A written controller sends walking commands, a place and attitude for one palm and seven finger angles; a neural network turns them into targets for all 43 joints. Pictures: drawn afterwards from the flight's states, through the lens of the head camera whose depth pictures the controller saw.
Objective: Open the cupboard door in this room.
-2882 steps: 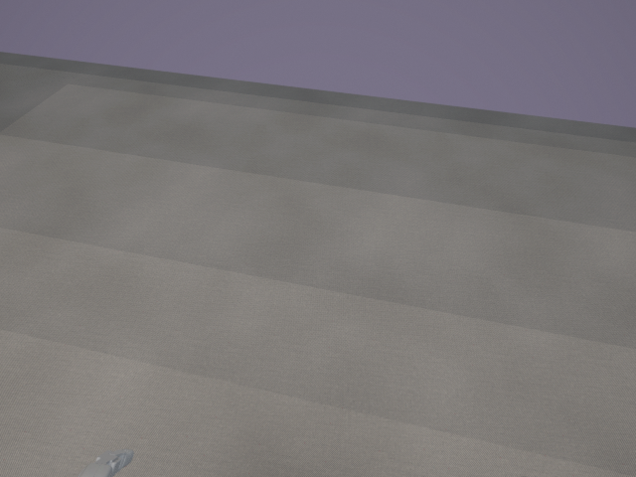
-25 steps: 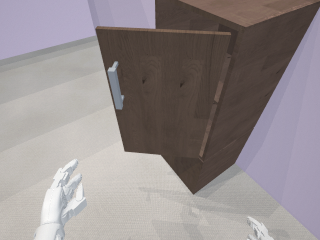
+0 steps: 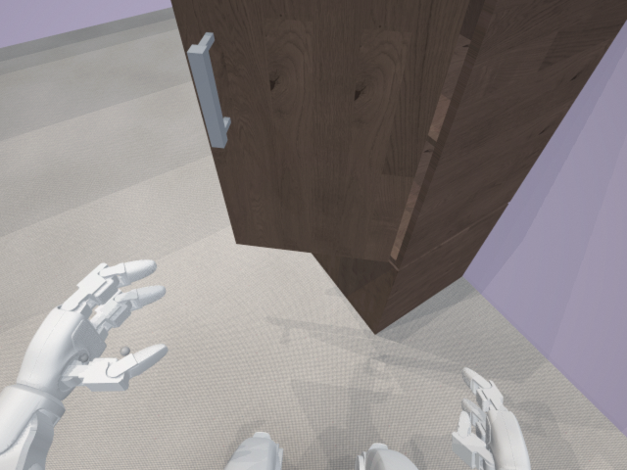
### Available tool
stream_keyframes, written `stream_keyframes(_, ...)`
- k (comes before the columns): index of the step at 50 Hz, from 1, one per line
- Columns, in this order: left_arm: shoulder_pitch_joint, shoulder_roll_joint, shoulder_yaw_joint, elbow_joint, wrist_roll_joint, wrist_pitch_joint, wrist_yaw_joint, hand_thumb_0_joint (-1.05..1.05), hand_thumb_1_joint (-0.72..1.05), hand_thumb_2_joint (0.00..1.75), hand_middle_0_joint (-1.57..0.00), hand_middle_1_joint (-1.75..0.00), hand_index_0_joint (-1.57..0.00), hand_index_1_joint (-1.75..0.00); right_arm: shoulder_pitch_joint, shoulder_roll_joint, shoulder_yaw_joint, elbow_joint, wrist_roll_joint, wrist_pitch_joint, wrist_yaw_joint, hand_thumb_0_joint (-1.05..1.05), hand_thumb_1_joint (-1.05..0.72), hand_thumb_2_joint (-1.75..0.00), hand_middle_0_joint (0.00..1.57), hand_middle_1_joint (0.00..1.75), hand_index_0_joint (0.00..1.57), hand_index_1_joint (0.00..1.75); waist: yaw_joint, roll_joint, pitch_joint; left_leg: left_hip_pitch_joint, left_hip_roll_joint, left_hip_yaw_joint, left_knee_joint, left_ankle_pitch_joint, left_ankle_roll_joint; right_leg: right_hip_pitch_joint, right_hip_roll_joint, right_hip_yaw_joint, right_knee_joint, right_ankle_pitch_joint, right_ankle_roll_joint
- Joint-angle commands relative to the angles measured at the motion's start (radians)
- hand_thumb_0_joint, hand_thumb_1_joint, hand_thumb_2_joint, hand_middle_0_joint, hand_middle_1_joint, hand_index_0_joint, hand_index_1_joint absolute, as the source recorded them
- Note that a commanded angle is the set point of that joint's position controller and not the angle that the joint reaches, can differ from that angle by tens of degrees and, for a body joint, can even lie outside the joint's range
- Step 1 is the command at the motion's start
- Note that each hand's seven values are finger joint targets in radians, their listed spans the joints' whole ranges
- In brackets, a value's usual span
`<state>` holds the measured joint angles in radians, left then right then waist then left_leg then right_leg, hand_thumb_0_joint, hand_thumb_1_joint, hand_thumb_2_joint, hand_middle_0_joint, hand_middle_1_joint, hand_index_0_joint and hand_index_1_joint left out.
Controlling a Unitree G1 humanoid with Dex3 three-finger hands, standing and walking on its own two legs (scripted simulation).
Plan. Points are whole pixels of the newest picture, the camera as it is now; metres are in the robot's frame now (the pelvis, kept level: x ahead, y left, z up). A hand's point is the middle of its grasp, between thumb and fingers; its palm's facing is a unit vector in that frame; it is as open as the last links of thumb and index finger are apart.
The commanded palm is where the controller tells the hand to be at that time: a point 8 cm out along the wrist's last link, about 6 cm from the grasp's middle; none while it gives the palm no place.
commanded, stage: raise the hand with hooked fingers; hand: left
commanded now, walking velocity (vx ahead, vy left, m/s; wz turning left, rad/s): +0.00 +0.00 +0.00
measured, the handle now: (213, 93) +0.58 +0.18 +0.15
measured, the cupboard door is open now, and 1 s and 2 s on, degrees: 49 49 49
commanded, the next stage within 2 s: move the hooked fingers beside the handle in 1.40 s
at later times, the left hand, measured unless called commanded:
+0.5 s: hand (46, 284) +0.27 +0.29 +0.13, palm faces -0.03 -1.00 -0.06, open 13.2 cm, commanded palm +0.24 +0.34 +0.13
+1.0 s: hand (27, 215) +0.32 +0.31 +0.18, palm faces -0.04 -1.00 -0.04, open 14.0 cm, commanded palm +0.29 +0.35 +0.17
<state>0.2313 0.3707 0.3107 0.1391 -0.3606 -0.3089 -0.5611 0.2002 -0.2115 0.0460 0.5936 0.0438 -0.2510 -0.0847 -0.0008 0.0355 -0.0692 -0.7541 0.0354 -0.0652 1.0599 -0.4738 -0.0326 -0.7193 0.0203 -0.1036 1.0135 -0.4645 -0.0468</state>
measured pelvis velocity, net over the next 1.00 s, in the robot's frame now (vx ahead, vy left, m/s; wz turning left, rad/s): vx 0.03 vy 0.03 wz -0.01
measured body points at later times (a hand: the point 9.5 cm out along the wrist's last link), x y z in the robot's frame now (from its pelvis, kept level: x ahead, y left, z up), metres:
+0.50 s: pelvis +0.01 +0.04 +0.03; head +0.03 +0.06 +0.48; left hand +0.27 +0.35 +0.14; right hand +0.19 -0.20 -0.02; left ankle +0.03 +0.14 -0.67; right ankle +0.03 -0.09 -0.67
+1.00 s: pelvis +0.03 +0.03 +0.05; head +0.04 +0.04 +0.50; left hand +0.32 +0.36 +0.18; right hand +0.19 -0.21 -0.02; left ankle +0.03 +0.14 -0.67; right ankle +0.03 -0.09 -0.67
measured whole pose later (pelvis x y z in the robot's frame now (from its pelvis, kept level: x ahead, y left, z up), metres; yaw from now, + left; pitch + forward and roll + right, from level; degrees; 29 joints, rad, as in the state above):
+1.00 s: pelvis +0.03 +0.03 +0.05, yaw +0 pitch +4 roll -2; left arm -0.12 0.49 0.46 0.35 -0.36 -0.05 -0.56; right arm 0.28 -0.28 0.06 0.58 0.06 -0.22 -0.11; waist 0.01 0.03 -0.05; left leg -0.42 0.00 -0.01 0.72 -0.36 0.02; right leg -0.38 -0.01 -0.05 0.65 -0.33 0.01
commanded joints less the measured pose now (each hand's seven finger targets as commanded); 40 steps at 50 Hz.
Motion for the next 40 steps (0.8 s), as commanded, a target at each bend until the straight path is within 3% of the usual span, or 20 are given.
stream_keyframes(1, 0.100, 0.204, 0.255, -0.180, -0.116, 0.033, 0.055, 0.00, 0.06, 0.54, -0.26, -0.84, -0.26, -0.84, -0.050, -0.146, -0.082, -0.206, 0.013, -0.052, -0.011, 0.00, -0.90, -0.90, 0.20, 0.30, 0.20, 0.30, 0.064, -0.069, -0.286, 0.092, -0.048, 0.039, -0.185, 0.261, 0.056, 0.326, -0.053, 0.172, -0.293, 0.207, 0.073)
stream_keyframes(3, 0.060, 0.185, 0.256, -0.185, -0.129, 0.014, 0.090, 0.00, 0.01, 0.52, -0.26, -0.87, -0.26, -0.87, -0.047, -0.146, -0.080, -0.207, 0.005, -0.059, -0.006, 0.00, -0.90, -0.90, 0.20, 0.30, 0.20, 0.30, 0.064, -0.084, -0.223, 0.085, -0.046, 0.036, -0.207, 0.249, 0.049, 0.300, -0.039, 0.157, -0.295, 0.180, 0.064)
stream_keyframes(6, 0.020, 0.140, 0.181, -0.178, -0.085, -0.037, 0.115, 0.00, -0.06, 0.49, -0.27, -0.92, -0.27, -0.92, -0.007, -0.164, -0.088, -0.189, 0.003, -0.071, 0.003, 0.00, -0.90, -0.90, 0.20, 0.30, 0.20, 0.30, 0.023, -0.052, -0.167, 0.123, -0.045, 0.044, -0.243, 0.217, 0.053, 0.214, -0.024, 0.123, -0.300, 0.115, 0.056)
stream_keyframes(8, -0.041, 0.123, 0.116, -0.160, -0.062, -0.044, 0.096, 0.00, -0.10, 0.47, -0.27, -0.94, -0.27, -0.94, 0.009, -0.182, -0.087, -0.189, 0.006, -0.079, 0.003, 0.00, -0.90, -0.90, 0.20, 0.30, 0.20, 0.30, 0.001, -0.040, -0.122, 0.134, -0.046, 0.044, -0.251, 0.184, 0.058, 0.179, -0.018, 0.125, -0.314, 0.054, 0.046)
stream_keyframes(9, -0.075, 0.137, 0.098, -0.155, -0.048, -0.044, 0.081, 0.00, -0.13, 0.46, -0.27, -0.96, -0.27, -0.96, 0.022, -0.190, -0.088, -0.182, 0.012, -0.083, 0.000, 0.00, -0.90, -0.90, 0.20, 0.30, 0.20, 0.30, -0.015, -0.016, -0.130, 0.156, -0.044, 0.045, -0.260, 0.166, 0.061, 0.166, -0.018, 0.126, -0.324, 0.032, 0.046)
stream_keyframes(11, -0.134, 0.171, 0.097, -0.159, -0.037, -0.040, 0.059, 0.00, -0.17, 0.44, -0.28, -0.99, -0.28, -0.99, 0.032, -0.202, -0.088, -0.175, 0.016, -0.093, -0.010, 0.00, -0.90, -0.90, 0.20, 0.30, 0.20, 0.30, -0.019, 0.003, -0.150, 0.188, -0.042, 0.038, -0.282, 0.141, 0.066, 0.167, -0.016, 0.115, -0.331, 0.010, 0.043)
stream_keyframes(12, -0.159, 0.197, 0.117, -0.174, -0.034, -0.040, 0.058, 0.00, -0.20, 0.43, -0.28, -1.00, -0.28, -1.00, 0.036, -0.205, -0.089, -0.173, 0.017, -0.097, -0.017, 0.00, -0.90, -0.90, 0.20, 0.30, 0.20, 0.30, -0.015, -0.002, -0.171, 0.208, -0.041, 0.033, -0.296, 0.135, 0.067, 0.180, -0.014, 0.103, -0.329, 0.011, 0.041)
stream_keyframes(13, -0.212, 0.221, 0.119, -0.195, -0.035, -0.036, 0.054, 0.00, -0.22, 0.42, -0.28, -1.02, -0.28, -1.02, 0.032, -0.212, -0.084, -0.170, 0.015, -0.099, -0.021, 0.00, -0.90, -0.90, 0.20, 0.30, 0.20, 0.30, -0.014, 0.026, -0.161, 0.229, -0.039, 0.024, -0.307, 0.140, 0.066, 0.184, -0.004, 0.091, -0.318, 0.031, 0.031)
stream_keyframes(15, -0.236, 0.261, 0.171, -0.243, -0.038, -0.041, 0.066, 0.00, -0.27, 0.40, -0.28, -1.05, -0.28, -1.05, 0.028, -0.203, -0.082, -0.167, 0.015, -0.106, -0.026, 0.00, -0.90, -0.90, 0.20, 0.30, 0.20, 0.30, 0.005, 0.081, -0.228, 0.294, -0.038, 0.018, -0.334, 0.170, 0.063, 0.224, -0.003, 0.070, -0.308, 0.084, 0.026)
stream_keyframes(18, -0.244, 0.292, 0.216, -0.266, -0.040, -0.036, 0.104, 0.00, -0.34, 0.37, -0.29, -1.10, -0.29, -1.10, 0.025, -0.199, -0.070, -0.165, 0.008, -0.109, -0.024, 0.00, -0.90, -0.90, 0.20, 0.30, 0.20, 0.30, 0.028, 0.119, -0.217, 0.340, -0.032, -0.005, -0.370, 0.228, 0.050, 0.250, 0.011, 0.036, -0.296, 0.153, 0.012)
stream_keyframes(22, -0.227, 0.219, 0.162, -0.187, -0.030, 0.036, 0.118, 0.00, -0.43, 0.33, -0.29, -1.15, -0.29, -1.15, 0.010, -0.191, -0.061, -0.168, 0.017, -0.092, -0.020, 0.00, -0.90, -0.90, 0.20, 0.30, 0.20, 0.30, 0.018, 0.146, -0.137, 0.355, -0.022, -0.010, -0.411, 0.243, 0.036, 0.242, 0.008, 0.016, -0.317, 0.190, 0.018)
stream_keyframes(24, -0.263, 0.215, 0.139, -0.144, -0.020, 0.098, 0.097, 0.00, -0.48, 0.31, -0.30, -1.18, -0.30, -1.18, 0.010, -0.198, -0.055, -0.177, 0.020, -0.079, -0.017, 0.00, -0.90, -0.90, 0.20, 0.30, 0.20, 0.30, 0.017, 0.130, -0.104, 0.355, -0.021, -0.011, -0.430, 0.252, 0.034, 0.256, 0.012, 0.012, -0.332, 0.207, 0.018)
stream_keyframes(25, -0.266, 0.217, 0.137, -0.115, -0.016, 0.127, 0.092, 0.00, -0.50, 0.30, -0.30, -1.20, -0.30, -1.20, 0.015, -0.199, -0.057, -0.178, 0.022, -0.072, -0.019, 0.00, -0.90, -0.90, 0.20, 0.30, 0.20, 0.30, 0.013, 0.088, -0.105, 0.357, -0.019, -0.016, -0.437, 0.253, 0.034, 0.259, 0.012, 0.011, -0.339, 0.212, 0.021)
stream_keyframes(28, -0.327, 0.230, 0.140, -0.089, -0.013, 0.177, 0.070, 0.00, -0.50, 0.30, -0.30, -1.20, -0.30, -1.20, 0.013, -0.204, -0.052, -0.189, 0.020, -0.062, -0.022, 0.00, -0.90, -0.90, 0.20, 0.30, 0.20, 0.30, 0.016, 0.048, -0.102, 0.369, -0.026, -0.013, -0.439, 0.279, 0.038, 0.282, 0.016, 0.014, -0.357, 0.240, 0.018)
stream_keyframes(32, -0.458, 0.287, 0.184, -0.120, -0.016, 0.163, 0.063, 0.00, -0.50, 0.30, -0.30, -1.20, -0.30, -1.20, 0.008, -0.202, -0.047, -0.190, 0.015, -0.051, -0.030, 0.00, -0.90, -0.90, 0.20, 0.30, 0.20, 0.30, 0.006, 0.020, -0.171, 0.423, -0.026, -0.016, -0.439, 0.305, 0.040, 0.297, 0.015, 0.019, -0.368, 0.256, 0.021)
stream_keyframes(33, -0.492, 0.310, 0.191, -0.135, -0.015, 0.152, 0.063, 0.00, -0.50, 0.30, -0.30, -1.20, -0.30, -1.20, 0.004, -0.203, -0.044, -0.185, 0.012, -0.048, -0.030, 0.00, -0.90, -0.90, 0.20, 0.30, 0.20, 0.30, 0.012, 0.057, -0.167, 0.435, -0.029, -0.013, -0.437, 0.313, 0.036, 0.308, 0.020, 0.025, -0.372, 0.259, 0.014)
stream_keyframes(34, -0.522, 0.323, 0.204, -0.160, -0.016, 0.139, 0.062, 0.00, -0.50, 0.30, -0.30, -1.20, -0.30, -1.20, 0.002, -0.197, -0.042, -0.187, 0.011, -0.048, -0.031, 0.00, -0.90, -0.90, 0.20, 0.30, 0.20, 0.30, 0.011, 0.089, -0.205, 0.465, -0.029, -0.014, -0.442, 0.328, 0.034, 0.315, 0.017, 0.025, -0.375, 0.265, 0.014)
stream_keyframes(37, -0.529, 0.333, 0.218, -0.122, -0.017, 0.126, 0.055, 0.00, -0.50, 0.30, -0.30, -1.20, -0.30, -1.20, 0.005, -0.194, -0.042, -0.172, 0.012, -0.046, -0.036, 0.00, -0.90, -0.90, 0.20, 0.30, 0.20, 0.30, 0.008, 0.088, -0.218, 0.490, -0.028, -0.009, -0.440, 0.365, 0.036, 0.329, 0.013, 0.029, -0.387, 0.299, 0.016)
stream_keyframes(40, -0.548, 0.336, 0.210, -0.056, -0.017, 0.154, 0.031, 0.00, -0.50, 0.30, -0.30, -1.20, -0.30, -1.20, 0.003, -0.197, -0.038, -0.159, 0.016, -0.037, -0.039, 0.00, -0.90, -0.90, 0.20, 0.30, 0.20, 0.30, 0.007, 0.096, -0.185, 0.481, -0.030, -0.002, -0.448, 0.379, 0.037, 0.340, 0.011, 0.030, -0.402, 0.322, 0.014)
